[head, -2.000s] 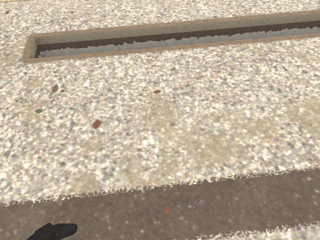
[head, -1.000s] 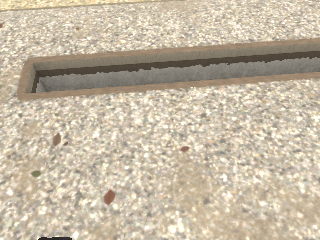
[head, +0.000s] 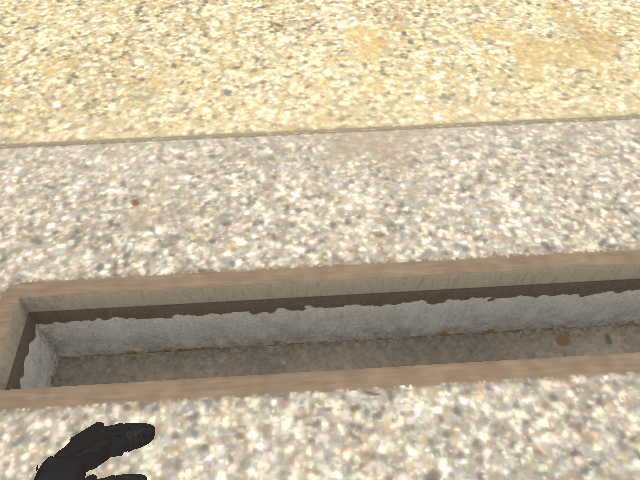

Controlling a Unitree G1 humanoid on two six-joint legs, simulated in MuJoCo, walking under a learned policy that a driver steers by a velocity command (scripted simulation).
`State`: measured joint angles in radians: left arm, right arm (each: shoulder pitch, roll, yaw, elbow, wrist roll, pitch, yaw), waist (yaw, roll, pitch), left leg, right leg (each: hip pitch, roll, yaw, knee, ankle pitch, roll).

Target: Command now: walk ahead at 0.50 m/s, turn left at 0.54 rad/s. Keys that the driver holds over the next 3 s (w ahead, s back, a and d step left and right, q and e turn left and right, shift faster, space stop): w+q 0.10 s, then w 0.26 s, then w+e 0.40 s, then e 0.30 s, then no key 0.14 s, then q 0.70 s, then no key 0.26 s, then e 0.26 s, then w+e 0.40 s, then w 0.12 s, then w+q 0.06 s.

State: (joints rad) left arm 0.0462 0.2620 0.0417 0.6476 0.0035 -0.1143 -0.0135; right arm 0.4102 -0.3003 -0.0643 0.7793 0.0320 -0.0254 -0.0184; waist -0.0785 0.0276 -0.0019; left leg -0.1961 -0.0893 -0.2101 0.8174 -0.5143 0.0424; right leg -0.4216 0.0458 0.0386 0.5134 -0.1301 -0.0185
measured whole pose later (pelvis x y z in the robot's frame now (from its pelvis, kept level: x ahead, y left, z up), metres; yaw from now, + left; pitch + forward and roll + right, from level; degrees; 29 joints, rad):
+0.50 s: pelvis +0.24 +0.06 +0.00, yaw +8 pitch +1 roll -1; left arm 0.40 0.29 0.05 0.89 -0.04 -0.05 -0.01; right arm 0.08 -0.24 -0.03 0.63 0.00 -0.05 0.02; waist 0.07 0.00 0.04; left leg -0.45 0.01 0.04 0.60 -0.17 0.05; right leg -0.20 -0.03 0.02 0.95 -0.50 0.00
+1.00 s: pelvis +0.46 +0.03 -0.01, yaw -7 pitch +1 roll +2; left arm 0.18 0.29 0.08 0.65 0.01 -0.02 -0.05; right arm 0.23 -0.28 -0.08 0.84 -0.01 -0.03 -0.03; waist 0.00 -0.01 0.06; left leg -0.29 0.03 0.06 1.15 -0.57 -0.04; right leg -0.48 0.04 0.00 0.70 -0.24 -0.09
